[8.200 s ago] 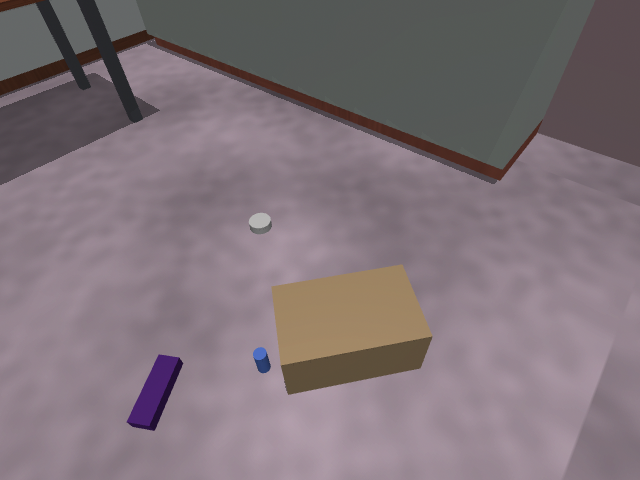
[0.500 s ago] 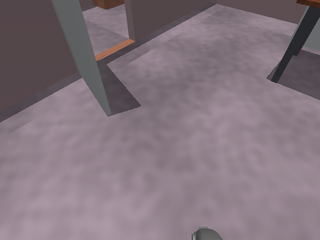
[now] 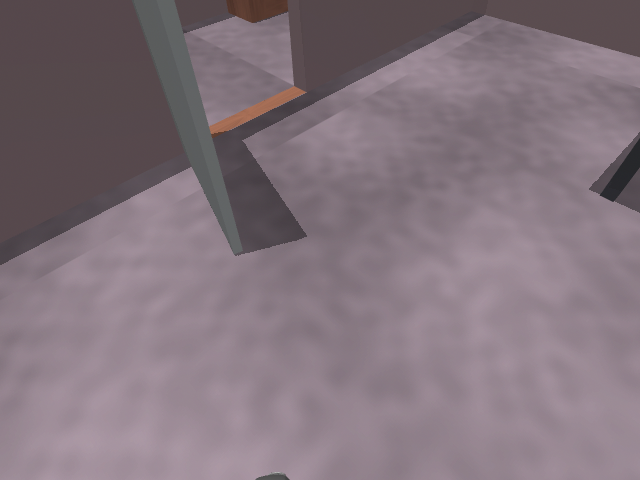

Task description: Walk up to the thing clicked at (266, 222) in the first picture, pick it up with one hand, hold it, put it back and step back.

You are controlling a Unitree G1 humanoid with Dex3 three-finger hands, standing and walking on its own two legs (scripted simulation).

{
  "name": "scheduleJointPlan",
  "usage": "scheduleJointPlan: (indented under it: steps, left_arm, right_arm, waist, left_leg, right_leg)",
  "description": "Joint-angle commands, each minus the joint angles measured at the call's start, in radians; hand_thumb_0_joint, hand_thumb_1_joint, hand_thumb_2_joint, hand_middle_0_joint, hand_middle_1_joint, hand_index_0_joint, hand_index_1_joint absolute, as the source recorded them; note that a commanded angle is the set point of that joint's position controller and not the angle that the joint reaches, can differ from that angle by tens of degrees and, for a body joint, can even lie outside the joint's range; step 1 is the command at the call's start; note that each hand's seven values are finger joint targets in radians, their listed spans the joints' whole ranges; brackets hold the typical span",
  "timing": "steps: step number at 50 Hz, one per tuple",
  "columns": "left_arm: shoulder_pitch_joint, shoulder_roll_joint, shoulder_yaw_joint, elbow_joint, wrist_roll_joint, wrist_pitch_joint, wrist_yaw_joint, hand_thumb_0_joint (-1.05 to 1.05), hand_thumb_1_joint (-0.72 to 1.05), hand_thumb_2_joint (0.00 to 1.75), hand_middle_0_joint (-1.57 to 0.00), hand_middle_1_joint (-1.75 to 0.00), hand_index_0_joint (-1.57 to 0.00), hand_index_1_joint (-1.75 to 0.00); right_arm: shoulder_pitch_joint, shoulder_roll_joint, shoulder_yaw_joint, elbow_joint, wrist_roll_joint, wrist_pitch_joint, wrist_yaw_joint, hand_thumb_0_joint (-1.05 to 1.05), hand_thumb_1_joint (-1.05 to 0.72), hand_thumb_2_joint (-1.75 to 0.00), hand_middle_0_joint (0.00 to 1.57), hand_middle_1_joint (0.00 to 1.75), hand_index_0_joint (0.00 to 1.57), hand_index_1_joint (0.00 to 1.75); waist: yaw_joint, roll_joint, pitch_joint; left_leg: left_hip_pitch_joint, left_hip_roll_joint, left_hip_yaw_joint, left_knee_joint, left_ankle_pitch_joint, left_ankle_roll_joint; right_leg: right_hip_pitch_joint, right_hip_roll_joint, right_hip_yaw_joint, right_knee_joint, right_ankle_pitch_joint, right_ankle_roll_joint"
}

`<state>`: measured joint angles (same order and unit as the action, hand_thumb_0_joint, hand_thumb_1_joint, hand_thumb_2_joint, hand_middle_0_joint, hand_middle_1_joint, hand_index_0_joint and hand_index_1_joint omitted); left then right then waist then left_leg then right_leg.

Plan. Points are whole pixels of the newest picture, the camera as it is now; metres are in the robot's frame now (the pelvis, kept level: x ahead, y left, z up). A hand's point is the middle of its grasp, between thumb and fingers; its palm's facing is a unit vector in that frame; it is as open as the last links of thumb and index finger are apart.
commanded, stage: walk up
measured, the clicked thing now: out of the picture -0.40 -1.23 -0.75
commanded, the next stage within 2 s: stand in 1.20 s
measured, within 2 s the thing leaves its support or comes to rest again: neither
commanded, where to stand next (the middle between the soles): +0.16 +0.01 m, yaw -1 degrees
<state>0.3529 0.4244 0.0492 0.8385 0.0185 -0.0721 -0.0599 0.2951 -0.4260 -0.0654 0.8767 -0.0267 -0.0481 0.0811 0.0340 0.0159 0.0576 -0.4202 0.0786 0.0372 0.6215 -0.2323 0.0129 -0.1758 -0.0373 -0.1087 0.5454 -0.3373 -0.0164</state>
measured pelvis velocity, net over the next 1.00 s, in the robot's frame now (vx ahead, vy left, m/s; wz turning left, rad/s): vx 0.12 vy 0.00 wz -0.01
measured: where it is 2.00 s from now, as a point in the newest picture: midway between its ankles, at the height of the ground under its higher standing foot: outside the picture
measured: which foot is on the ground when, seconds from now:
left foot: up 0.00-0.00, down 0.02-1.00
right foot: down 0.00-0.06, up 0.08-0.36, down 0.38-1.00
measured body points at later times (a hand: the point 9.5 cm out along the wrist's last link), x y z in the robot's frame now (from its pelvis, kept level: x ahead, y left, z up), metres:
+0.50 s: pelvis +0.10 -0.01 -0.02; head +0.13 -0.02 +0.43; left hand +0.18 +0.31 -0.13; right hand +0.19 -0.32 -0.15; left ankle +0.10 +0.12 -0.72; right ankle +0.18 -0.13 -0.73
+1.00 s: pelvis +0.12 +0.00 +0.01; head +0.13 +0.00 +0.46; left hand +0.22 +0.30 -0.12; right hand +0.20 -0.31 -0.12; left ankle +0.11 +0.12 -0.73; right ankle +0.18 -0.13 -0.73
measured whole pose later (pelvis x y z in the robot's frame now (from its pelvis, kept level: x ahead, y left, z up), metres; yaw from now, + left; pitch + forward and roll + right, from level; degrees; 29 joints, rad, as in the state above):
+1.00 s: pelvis +0.12 +0.00 +0.01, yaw +0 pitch -3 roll +1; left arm 0.05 0.36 0.00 1.15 0.00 -0.01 -0.01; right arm 0.09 -0.37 -0.01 1.14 -0.01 -0.01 0.02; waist 0.00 -0.01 0.05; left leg -0.11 0.01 0.03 0.40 -0.24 -0.01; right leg -0.23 -0.06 -0.03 0.41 -0.14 0.02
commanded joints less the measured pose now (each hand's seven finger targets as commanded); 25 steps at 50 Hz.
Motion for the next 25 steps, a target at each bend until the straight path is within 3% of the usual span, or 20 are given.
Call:
scheduleJointPlan:
  steps: [1, 2, 3, 4, 6, 7, 8, 11, 14, 15, 16, 17, 18, 19, 20, 21, 22, 23, 25]
  left_arm:
    - [-0.028, 0.199, 0.044, -0.09, -0.006, -0.013, 0.023, 0.0, 0.9, 0.9, -0.2, -0.3, -0.2, -0.3]
    - [0.01, 0.127, 0.024, -0.107, -0.019, -0.013, 0.023, 0.0, 0.9, 0.9, -0.2, -0.3, -0.2, -0.3]
    - [0.016, 0.181, 0.042, -0.082, -0.019, -0.005, 0.037, 0.0, 0.9, 0.9, -0.2, -0.3, -0.2, -0.3]
    - [-0.025, 0.239, 0.05, -0.064, -0.012, 0.002, 0.048, 0.0, 0.9, 0.9, -0.2, -0.3, -0.2, -0.3]
    - [0.006, 0.212, 0.047, -0.039, -0.025, 0.007, 0.045, 0.0, 0.9, 0.9, -0.2, -0.3, -0.2, -0.3]
    - [0.022, 0.206, 0.045, -0.023, -0.026, 0.008, 0.042, 0.0, 0.9, 0.9, -0.2, -0.3, -0.2, -0.3]
    - [0.05, 0.196, 0.045, -0.007, -0.028, 0.013, 0.04, 0.0, 0.9, 0.9, -0.2, -0.3, -0.2, -0.3]
    - [0.049, 0.16, 0.037, 0.009, -0.022, 0.023, 0.04, 0.0, 0.9, 0.9, -0.2, -0.3, -0.2, -0.3]
    - [0.003, 0.145, 0.038, 0.029, -0.023, 0.025, 0.055, 0.0, 0.9, 0.9, -0.2, -0.3, -0.2, -0.3]
    - [0.0, 0.147, 0.039, 0.035, -0.023, 0.024, 0.06, 0.0, 0.9, 0.9, -0.2, -0.3, -0.2, -0.3]
    - [0.021, 0.143, 0.039, 0.052, -0.023, 0.021, 0.064, 0.0, 0.9, 0.9, -0.2, -0.3, -0.2, -0.3]
    - [0.024, 0.152, 0.039, 0.061, -0.019, 0.015, 0.067, 0.0, 0.9, 0.9, -0.2, -0.3, -0.2, -0.3]
    - [-0.003, 0.182, 0.046, 0.059, -0.012, 0.007, 0.071, 0.0, 0.9, 0.9, -0.2, -0.3, -0.2, -0.3]
    - [-0.024, 0.235, 0.056, 0.054, -0.003, -0.003, 0.075, 0.0, 0.9, 0.9, -0.2, -0.3, -0.2, -0.3]
    - [-0.09, 0.263, 0.05, 0.028, -0.009, -0.008, 0.075, 0.0, 0.9, 0.9, -0.2, -0.3, -0.2, -0.3]
    - [-0.139, 0.28, 0.045, 0.029, -0.015, 0.0, 0.076, 0.0, 0.9, 0.9, -0.2, -0.3, -0.2, -0.3]
    - [-0.163, 0.262, 0.04, 0.034, -0.014, 0.005, 0.077, 0.0, 0.9, 0.9, -0.2, -0.3, -0.2, -0.3]
    - [-0.193, 0.25, 0.033, 0.035, -0.01, 0.01, 0.081, 0.0, 0.9, 0.9, -0.2, -0.3, -0.2, -0.3]
    - [-0.229, 0.234, 0.027, 0.046, -0.005, 0.022, 0.08, 0.0, 0.9, 0.9, -0.2, -0.3, -0.2, -0.3]
  right_arm:
    - [0.133, -0.208, -0.072, -0.035, 0.0, -0.051, -0.037, 0.0, -0.9, -0.9, 0.2, 0.3, 0.2, 0.3]
    - [0.183, -0.302, -0.095, -0.047, -0.009, -0.057, -0.049, 0.0, -0.9, -0.9, 0.2, 0.3, 0.2, 0.3]
    - [0.181, -0.354, -0.104, -0.072, 0.01, -0.055, -0.052, 0.0, -0.9, -0.9, 0.2, 0.3, 0.2, 0.3]
    - [0.162, -0.328, -0.102, -0.068, 0.026, -0.048, -0.053, 0.0, -0.9, -0.9, 0.2, 0.3, 0.2, 0.3]
    - [0.088, -0.262, -0.07, -0.09, 0.026, -0.047, -0.064, 0.0, -0.9, -0.9, 0.2, 0.3, 0.2, 0.3]
    - [0.075, -0.25, -0.064, -0.088, 0.027, -0.049, -0.067, 0.0, -0.9, -0.9, 0.2, 0.3, 0.2, 0.3]
    - [0.047, -0.248, -0.057, -0.09, 0.026, -0.049, -0.069, 0.0, -0.9, -0.9, 0.2, 0.3, 0.2, 0.3]
    - [-0.018, -0.229, -0.042, -0.115, 0.014, -0.036, -0.075, 0.0, -0.9, -0.9, 0.2, 0.3, 0.2, 0.3]
    - [-0.043, -0.224, -0.033, -0.105, 0.018, -0.023, -0.079, 0.0, -0.9, -0.9, 0.2, 0.3, 0.2, 0.3]
    - [-0.052, -0.221, -0.03, -0.104, 0.023, -0.015, -0.08, 0.0, -0.9, -0.9, 0.2, 0.3, 0.2, 0.3]
    - [-0.076, -0.216, -0.029, -0.104, 0.032, -0.006, -0.08, 0.0, -0.9, -0.9, 0.2, 0.3, 0.2, 0.3]
    - [-0.102, -0.202, -0.024, -0.104, 0.039, 0.004, -0.08, 0.0, -0.9, -0.9, 0.2, 0.3, 0.2, 0.3]
    - [-0.098, -0.161, -0.008, -0.101, 0.045, 0.011, -0.08, 0.0, -0.9, -0.9, 0.2, 0.3, 0.2, 0.3]
    - [-0.054, -0.108, 0.009, -0.094, 0.049, 0.015, -0.081, 0.0, -0.9, -0.9, 0.2, 0.3, 0.2, 0.3]
    - [-0.022, -0.08, 0.02, -0.078, 0.049, 0.03, -0.085, 0.0, -0.9, -0.9, 0.2, 0.3, 0.2, 0.3]
    - [-0.048, -0.144, -0.003, -0.048, 0.045, 0.043, -0.096, 0.0, -0.9, -0.9, 0.2, 0.3, 0.2, 0.3]
    - [-0.049, -0.156, -0.004, -0.023, 0.043, 0.047, -0.096, 0.0, -0.9, -0.9, 0.2, 0.3, 0.2, 0.3]
    - [-0.044, -0.158, -0.005, -0.006, 0.047, 0.045, -0.095, 0.0, -0.9, -0.9, 0.2, 0.3, 0.2, 0.3]
    - [-0.015, -0.157, -0.008, 0.045, 0.047, 0.041, -0.089, 0.0, -0.9, -0.9, 0.2, 0.3, 0.2, 0.3]
  waist:
    - [-0.099, 0.042, -0.081]
    - [-0.111, 0.292, -0.13]
    - [-0.117, 0.256, -0.112]
    - [-0.103, 0.113, -0.049]
    - [-0.061, 0.071, -0.017]
    - [-0.049, 0.11, -0.008]
    - [-0.027, 0.15, 0.001]
    - [-0.018, 0.179, -0.001]
    - [-0.021, 0.176, -0.024]
    - [-0.021, 0.163, -0.044]
    - [0.001, 0.139, -0.069]
    - [0.012, 0.103, -0.096]
    - [0.015, 0.03, -0.1]
    - [-0.005, -0.131, -0.121]
    - [-0.039, -0.172, -0.097]
    - [-0.028, -0.179, -0.082]
    - [-0.032, -0.181, -0.068]
    - [-0.041, -0.193, -0.063]
    - [-0.06, -0.224, -0.087]
  left_leg:
    - [0.377, -0.04, 0.001, -0.145, -0.078, 0.037]
    - [0.508, 0.195, -0.394, -0.283, -0.199, 0.123]
    - [0.508, 0.362, -0.682, -0.369, -0.19, 0.244]
    - [0.393, 0.36, -0.627, -0.337, -0.115, 0.279]
    - [0.354, 0.258, -0.372, -0.293, 0.105, 0.227]
    - [0.308, 0.221, -0.274, -0.281, 0.203, 0.196]
    - [0.224, 0.202, -0.208, -0.282, 0.231, 0.191]
    - [0.153, 0.178, -0.106, -0.247, 0.364, 0.206]
    - [0.09, 0.183, -0.085, -0.167, 0.497, 0.193]
    - [0.097, 0.178, -0.09, -0.127, 0.495, 0.187]
    - [0.086, 0.17, -0.081, -0.078, 0.427, 0.173]
    - [0.087, 0.131, -0.059, -0.008, 0.312, 0.139]
    - [0.059, 0.09, -0.033, 0.056, 0.193, 0.091]
    - [-0.004, 0.027, 0.008, 0.181, 0.023, 0.043]
    - [0.007, -0.048, -0.021, 0.239, -0.301, 0.009]
    - [0.063, -0.038, -0.04, 0.289, -0.409, 0.019]
    - [0.074, -0.022, -0.063, 0.276, -0.389, 0.019]
    - [0.074, -0.016, -0.068, 0.228, -0.329, 0.019]
    - [0.142, -0.033, -0.032, 0.08, -0.198, 0.015]
  right_leg:
    - [-0.229, -0.14, 0.087, 0.113, 0.125, -0.118]
    - [-0.408, -0.017, -0.005, 0.434, 0.063, -0.039]
    - [-0.52, 0.052, 0.053, 0.545, -0.215, -0.027]
    - [-0.502, -0.007, 0.156, 0.605, -0.231, -0.032]
    - [-0.47, -0.038, 0.192, 0.575, -0.113, -0.034]
    - [-0.429, -0.058, 0.183, 0.517, -0.077, -0.032]
    - [-0.362, -0.056, 0.157, 0.478, -0.045, -0.019]
    - [-0.262, -0.047, 0.094, 0.329, 0.0, 0.01]
    - [-0.156, -0.024, 0.061, 0.24, 0.086, 0.01]
    - [-0.127, -0.007, 0.052, 0.201, 0.113, 0.008]
    - [-0.067, 0.007, 0.045, 0.134, 0.177, 0.0]
    - [-0.021, 0.02, 0.046, 0.037, 0.241, -0.012]
    - [0.016, -0.002, 0.083, -0.023, 0.305, -0.028]
    - [0.055, -0.16, 0.294, -0.077, 0.424, -0.068]
    - [-0.044, -0.329, 0.516, -0.162, 0.43, -0.176]
    - [-0.126, -0.347, 0.534, -0.163, 0.343, -0.246]
    - [-0.155, -0.314, 0.496, -0.155, 0.292, -0.232]
    - [-0.159, -0.275, 0.435, -0.14, 0.249, -0.199]
    - [-0.166, -0.209, 0.339, -0.099, 0.175, -0.139]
